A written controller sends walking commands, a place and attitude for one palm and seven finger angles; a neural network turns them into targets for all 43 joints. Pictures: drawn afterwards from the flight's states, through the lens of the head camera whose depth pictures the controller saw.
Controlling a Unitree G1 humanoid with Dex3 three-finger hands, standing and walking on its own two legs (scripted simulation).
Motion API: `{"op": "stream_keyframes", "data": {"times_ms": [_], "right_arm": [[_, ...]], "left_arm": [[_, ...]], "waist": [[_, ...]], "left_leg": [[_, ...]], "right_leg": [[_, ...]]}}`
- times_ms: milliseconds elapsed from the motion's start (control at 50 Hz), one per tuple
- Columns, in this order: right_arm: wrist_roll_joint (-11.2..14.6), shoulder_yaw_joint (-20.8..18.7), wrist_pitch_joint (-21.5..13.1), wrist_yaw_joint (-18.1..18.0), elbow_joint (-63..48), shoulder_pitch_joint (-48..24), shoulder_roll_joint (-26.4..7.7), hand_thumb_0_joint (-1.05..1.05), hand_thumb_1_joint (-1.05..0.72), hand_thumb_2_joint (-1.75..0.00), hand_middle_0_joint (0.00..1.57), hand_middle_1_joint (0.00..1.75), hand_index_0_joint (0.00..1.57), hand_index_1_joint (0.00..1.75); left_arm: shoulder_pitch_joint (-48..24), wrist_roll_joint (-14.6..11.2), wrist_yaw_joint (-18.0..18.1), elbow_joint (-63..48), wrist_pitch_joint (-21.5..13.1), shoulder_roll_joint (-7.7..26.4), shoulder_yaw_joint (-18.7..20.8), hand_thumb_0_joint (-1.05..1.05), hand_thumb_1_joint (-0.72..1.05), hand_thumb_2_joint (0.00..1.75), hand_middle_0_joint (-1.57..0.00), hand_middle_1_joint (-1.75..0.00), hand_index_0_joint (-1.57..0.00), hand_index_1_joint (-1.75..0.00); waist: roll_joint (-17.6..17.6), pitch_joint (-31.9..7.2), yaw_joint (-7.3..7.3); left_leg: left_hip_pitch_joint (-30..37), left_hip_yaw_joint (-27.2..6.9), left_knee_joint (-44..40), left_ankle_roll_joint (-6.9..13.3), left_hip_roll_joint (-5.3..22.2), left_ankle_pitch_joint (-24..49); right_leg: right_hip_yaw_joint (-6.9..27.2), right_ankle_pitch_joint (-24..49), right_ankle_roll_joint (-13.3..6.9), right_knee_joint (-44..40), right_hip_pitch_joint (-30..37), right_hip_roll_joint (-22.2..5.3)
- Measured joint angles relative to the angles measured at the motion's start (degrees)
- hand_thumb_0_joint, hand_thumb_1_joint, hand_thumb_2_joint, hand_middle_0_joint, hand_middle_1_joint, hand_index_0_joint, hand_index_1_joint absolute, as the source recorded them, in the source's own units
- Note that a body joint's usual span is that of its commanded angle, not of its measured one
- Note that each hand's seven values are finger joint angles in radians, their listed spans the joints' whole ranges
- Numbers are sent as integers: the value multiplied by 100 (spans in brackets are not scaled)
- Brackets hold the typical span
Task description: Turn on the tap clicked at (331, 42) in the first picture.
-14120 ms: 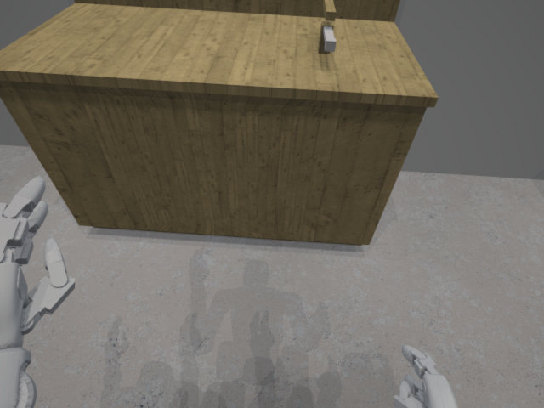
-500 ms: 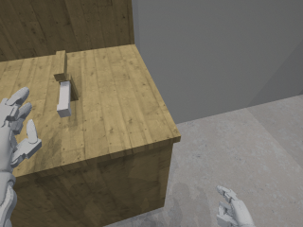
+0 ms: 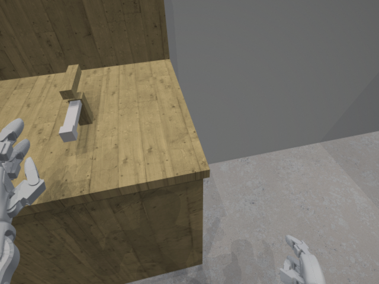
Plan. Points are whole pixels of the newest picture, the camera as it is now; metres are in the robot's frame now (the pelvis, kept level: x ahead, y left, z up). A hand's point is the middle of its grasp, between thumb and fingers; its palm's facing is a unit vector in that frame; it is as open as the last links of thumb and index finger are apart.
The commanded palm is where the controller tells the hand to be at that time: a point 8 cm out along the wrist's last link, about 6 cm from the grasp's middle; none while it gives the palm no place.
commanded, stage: turn the palm inward beside the body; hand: left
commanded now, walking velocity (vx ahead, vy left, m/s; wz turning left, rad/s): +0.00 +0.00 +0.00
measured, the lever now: (68, 133) +0.38 +0.33 +0.14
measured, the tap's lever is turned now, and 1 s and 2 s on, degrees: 0 0 0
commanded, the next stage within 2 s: reach beside the lever's end, fingers flat in 1.48 s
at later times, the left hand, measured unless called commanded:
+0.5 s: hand (33, 191) +0.20 +0.27 +0.18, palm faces +0.47 -0.86 -0.20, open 7.4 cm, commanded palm +0.15 +0.31 +0.19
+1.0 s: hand (38, 200) +0.19 +0.25 +0.18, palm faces +0.49 -0.86 -0.14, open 7.5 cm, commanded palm +0.13 +0.29 +0.19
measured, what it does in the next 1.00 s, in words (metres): stands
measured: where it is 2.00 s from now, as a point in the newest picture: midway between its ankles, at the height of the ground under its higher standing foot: outside the picture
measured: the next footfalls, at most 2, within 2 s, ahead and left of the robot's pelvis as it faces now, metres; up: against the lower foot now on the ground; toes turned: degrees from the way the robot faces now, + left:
none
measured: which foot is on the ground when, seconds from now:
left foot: down 0.00-1.00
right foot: down 0.00-1.00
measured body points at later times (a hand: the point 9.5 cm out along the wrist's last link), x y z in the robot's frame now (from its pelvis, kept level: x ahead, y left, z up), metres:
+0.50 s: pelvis +0.01 +0.03 +0.01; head -0.01 +0.01 +0.45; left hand +0.17 +0.32 +0.19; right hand +0.22 -0.17 -0.07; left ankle +0.00 +0.14 -0.72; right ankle +0.02 -0.05 -0.72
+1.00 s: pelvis +0.00 +0.02 +0.01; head -0.03 -0.01 +0.46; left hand +0.15 +0.30 +0.19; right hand +0.22 -0.19 -0.06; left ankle +0.00 +0.13 -0.72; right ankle +0.02 -0.05 -0.72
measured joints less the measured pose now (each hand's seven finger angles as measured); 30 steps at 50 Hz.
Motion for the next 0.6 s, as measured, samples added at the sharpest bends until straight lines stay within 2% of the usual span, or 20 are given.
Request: {"op": "stream_keyframes", "data": {"times_ms": [100,200,300,440,600], "right_arm": [[31,-88,-123,-16,16,183,-142,2,-90,-90,20,30,20,30],[26,-99,-381,-74,-32,335,-189,2,-90,-90,20,30,20,30],[1,-22,-595,-86,-95,350,-84,2,-90,-90,20,30,20,30],[3,142,-638,-70,-168,261,90,2,-90,-90,20,30,20,30],[2,259,-593,-97,-174,164,131,2,-90,-90,21,30,20,30]], "left_arm": [[332,-91,14,-201,-15,-177,78,1,89,90,-21,-30,-21,-30],[504,-70,-4,-348,-149,-359,-138,1,89,90,-20,-30,-20,-30],[525,-21,54,-498,-201,-428,-324,2,89,90,-20,-30,-20,-30],[521,-87,121,-668,152,-501,-396,1,89,90,-20,-30,-20,-30],[453,-57,263,-827,587,-645,-561,1,89,90,-20,-30,-20,-30]], "waist": [[-20,-72,66],[-67,-70,142],[-99,-64,163],[-58,-106,172],[-40,-73,231]], "left_leg": [[-14,31,-31,60,-56,-48],[28,52,-96,146,-143,-45],[95,77,-162,201,-199,-22],[221,102,-266,249,-238,34],[330,87,-354,279,-276,119]], "right_leg": [[32,-74,-6,38,-44,-53],[57,-114,32,45,-26,-137],[85,-109,76,14,27,-192],[115,-46,135,-100,159,-230],[102,32,169,-198,283,-269]]}}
